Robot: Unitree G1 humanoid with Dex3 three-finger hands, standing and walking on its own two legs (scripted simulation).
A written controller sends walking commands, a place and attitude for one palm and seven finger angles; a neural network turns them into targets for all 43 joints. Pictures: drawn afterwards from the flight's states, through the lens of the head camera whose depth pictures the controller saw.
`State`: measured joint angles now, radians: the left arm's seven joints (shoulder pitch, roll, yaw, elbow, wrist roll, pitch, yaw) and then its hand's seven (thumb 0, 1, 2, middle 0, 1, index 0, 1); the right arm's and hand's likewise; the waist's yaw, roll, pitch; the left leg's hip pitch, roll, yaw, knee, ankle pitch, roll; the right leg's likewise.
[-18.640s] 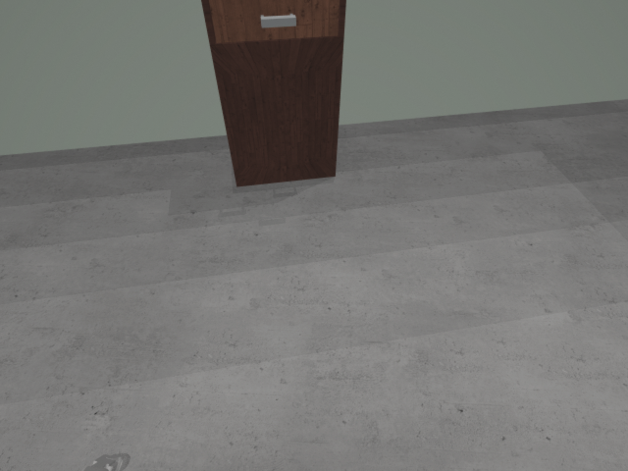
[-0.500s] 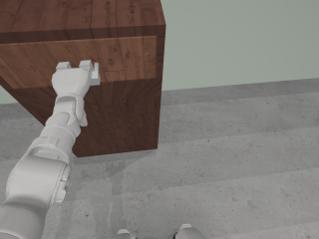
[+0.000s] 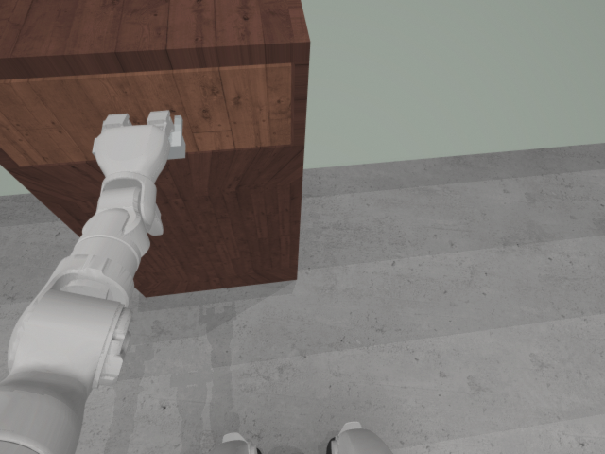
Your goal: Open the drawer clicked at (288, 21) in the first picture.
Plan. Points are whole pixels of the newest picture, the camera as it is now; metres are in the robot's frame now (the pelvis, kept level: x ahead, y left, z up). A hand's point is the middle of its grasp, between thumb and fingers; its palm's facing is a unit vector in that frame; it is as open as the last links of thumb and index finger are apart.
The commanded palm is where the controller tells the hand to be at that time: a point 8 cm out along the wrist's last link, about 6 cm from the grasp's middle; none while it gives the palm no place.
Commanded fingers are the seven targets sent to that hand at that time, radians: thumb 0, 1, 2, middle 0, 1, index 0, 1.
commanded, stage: close the thumb around the handle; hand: left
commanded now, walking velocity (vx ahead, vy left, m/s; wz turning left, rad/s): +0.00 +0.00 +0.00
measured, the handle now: (142, 136) +0.57 +0.19 +0.03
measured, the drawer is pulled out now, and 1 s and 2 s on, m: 0.00 0.02 0.14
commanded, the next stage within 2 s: pull the drawer open in 0.60 s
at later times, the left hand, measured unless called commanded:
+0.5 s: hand (147, 174) +0.51 +0.18 +0.02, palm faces -0.05 -0.02 -1.00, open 6.3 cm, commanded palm +0.49 +0.19 +0.07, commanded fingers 0.00 0.90 0.90 -0.40 -1.35 -0.40 -1.35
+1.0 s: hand (147, 184) +0.49 +0.18 +0.02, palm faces -0.04 -0.03 -1.00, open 6.3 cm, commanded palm +0.45 +0.18 +0.07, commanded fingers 0.00 0.90 0.90 -0.40 -1.35 -0.40 -1.35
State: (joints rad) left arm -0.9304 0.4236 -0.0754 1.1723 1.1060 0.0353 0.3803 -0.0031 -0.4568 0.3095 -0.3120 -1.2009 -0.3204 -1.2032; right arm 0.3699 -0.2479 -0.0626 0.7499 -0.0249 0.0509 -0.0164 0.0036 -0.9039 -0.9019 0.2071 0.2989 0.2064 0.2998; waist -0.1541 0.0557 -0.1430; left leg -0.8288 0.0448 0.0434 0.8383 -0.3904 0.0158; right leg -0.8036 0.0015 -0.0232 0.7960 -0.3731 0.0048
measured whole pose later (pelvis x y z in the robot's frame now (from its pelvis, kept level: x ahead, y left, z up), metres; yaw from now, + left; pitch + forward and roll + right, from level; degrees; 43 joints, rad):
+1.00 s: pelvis +0.01 +0.00 +0.01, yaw -1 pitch +20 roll -1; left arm -0.77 0.39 -0.07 1.02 1.09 0.04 0.38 0.00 0.65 0.76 -0.30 -1.34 -0.33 -1.31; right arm 0.36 -0.24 -0.07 0.73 -0.02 0.08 0.00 0.00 -0.90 -0.90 0.21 0.30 0.21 0.30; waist -0.12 0.06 -0.15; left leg -0.74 0.05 0.07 0.79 -0.40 0.02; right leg -0.73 0.01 0.00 0.75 -0.37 0.01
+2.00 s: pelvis +0.01 -0.01 +0.02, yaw +0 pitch +11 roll +0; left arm -0.26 0.29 -0.17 0.55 1.08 0.09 0.40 0.01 0.65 0.79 -0.27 -1.35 -0.34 -1.31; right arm 0.22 -0.24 -0.07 0.68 0.01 0.08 -0.02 0.01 -0.90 -0.90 0.21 0.30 0.20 0.30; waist -0.02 0.05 -0.12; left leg -0.52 0.03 0.06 0.69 -0.37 0.00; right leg -0.52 0.00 0.00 0.70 -0.37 -0.01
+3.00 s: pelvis +0.00 -0.02 +0.02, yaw +0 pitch +7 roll +1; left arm 0.16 0.28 -0.21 0.16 1.10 0.08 0.40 0.04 0.63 0.79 -0.27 -1.35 -0.38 -1.30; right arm 0.10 -0.22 -0.03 0.65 -0.02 0.05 -0.02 0.01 -0.90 -0.90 0.20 0.30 0.20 0.30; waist 0.05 0.05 -0.09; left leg -0.45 0.03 0.05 0.70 -0.36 -0.02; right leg -0.46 0.00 -0.01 0.73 -0.39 -0.02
